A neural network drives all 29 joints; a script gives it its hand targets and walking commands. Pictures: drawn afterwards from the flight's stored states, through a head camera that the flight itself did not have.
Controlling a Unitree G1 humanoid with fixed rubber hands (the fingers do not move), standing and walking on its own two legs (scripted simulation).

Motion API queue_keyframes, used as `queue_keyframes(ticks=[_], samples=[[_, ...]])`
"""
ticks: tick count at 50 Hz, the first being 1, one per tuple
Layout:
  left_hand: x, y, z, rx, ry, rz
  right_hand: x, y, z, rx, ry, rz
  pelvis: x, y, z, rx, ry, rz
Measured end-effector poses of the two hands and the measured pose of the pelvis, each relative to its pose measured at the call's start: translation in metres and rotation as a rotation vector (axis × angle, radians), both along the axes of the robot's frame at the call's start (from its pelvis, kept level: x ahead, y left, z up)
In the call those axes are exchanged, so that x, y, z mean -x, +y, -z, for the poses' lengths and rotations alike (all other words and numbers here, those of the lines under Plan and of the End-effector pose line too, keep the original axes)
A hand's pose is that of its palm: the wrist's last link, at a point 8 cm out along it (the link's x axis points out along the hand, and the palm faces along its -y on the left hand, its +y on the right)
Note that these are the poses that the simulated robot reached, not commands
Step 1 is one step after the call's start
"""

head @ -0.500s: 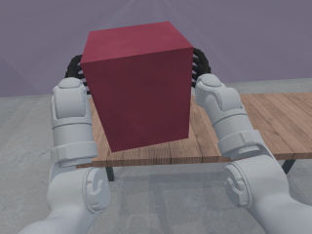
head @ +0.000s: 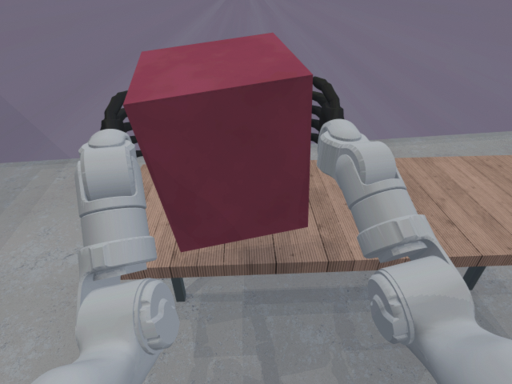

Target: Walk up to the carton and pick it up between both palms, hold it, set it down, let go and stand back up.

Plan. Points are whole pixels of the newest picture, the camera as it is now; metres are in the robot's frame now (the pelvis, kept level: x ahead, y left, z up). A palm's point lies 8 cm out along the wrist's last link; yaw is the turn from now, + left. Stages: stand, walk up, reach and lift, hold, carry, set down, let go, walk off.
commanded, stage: hold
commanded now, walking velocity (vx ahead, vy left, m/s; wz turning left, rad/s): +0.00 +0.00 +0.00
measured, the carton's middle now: (227, 141) +0.42 +0.01 +0.27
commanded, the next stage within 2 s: none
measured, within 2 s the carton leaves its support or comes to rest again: neither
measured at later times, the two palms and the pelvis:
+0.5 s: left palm (112, 145) +0.37 +0.17 +0.30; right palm (323, 130) +0.37 -0.13 +0.30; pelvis +0.00 +0.00 +0.00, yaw +1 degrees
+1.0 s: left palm (107, 148) +0.36 +0.17 +0.30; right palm (325, 127) +0.36 -0.12 +0.31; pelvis +0.00 +0.00 +0.00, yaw +1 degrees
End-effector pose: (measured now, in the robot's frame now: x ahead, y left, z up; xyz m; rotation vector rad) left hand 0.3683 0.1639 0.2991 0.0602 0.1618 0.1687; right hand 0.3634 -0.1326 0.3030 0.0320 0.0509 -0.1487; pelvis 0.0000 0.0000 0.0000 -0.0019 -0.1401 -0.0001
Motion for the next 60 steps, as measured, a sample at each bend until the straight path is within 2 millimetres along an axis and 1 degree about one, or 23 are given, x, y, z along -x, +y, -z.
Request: queue_keyframes(ticks=[15,29,35,39,47,50,54,60], samples=[[-0.001,0.004,0.003,0.012,0.007,0.001,0.001,0.004,0.002,0.022,0.012,0.003,-0.002,-0.005,0.0,-0.002,-0.002,-0.004],[-0.002,0.006,0.002,-0.011,0.001,-0.007,-0.005,0.006,0.002,0.014,0.011,-0.008,-0.004,0.0,0.0,0.003,0.012,-0.014],[-0.001,0.0,-0.003,-0.012,-0.021,0.003,0.0,0.0,-0.003,0.015,-0.008,0.002,-0.008,0.001,0.0,0.005,0.006,-0.015],[0.0,-0.001,-0.002,0.0,-0.002,0.01,0.003,-0.001,-0.002,0.02,0.011,0.008,-0.009,0.001,0.0,0.002,-0.011,-0.007],[0.008,0.006,0.001,0.017,-0.009,-0.001,0.008,0.007,-0.007,0.051,0.003,-0.001,-0.004,0.0,0.0,0.002,-0.017,-0.003],[0.01,0.01,0.001,0.021,0.0,-0.008,0.008,0.01,-0.007,0.039,0.016,-0.005,-0.001,-0.001,0.0,0.001,-0.019,-0.009],[0.011,0.012,-0.001,0.007,0.009,-0.02,0.006,0.013,-0.006,0.023,0.025,-0.013,0.002,-0.001,0.001,0.0,-0.006,-0.017],[0.009,0.011,-0.012,-0.02,-0.017,-0.019,0.004,0.011,-0.012,0.007,-0.001,-0.012,0.004,0.0,0.001,0.003,0.009,-0.028]])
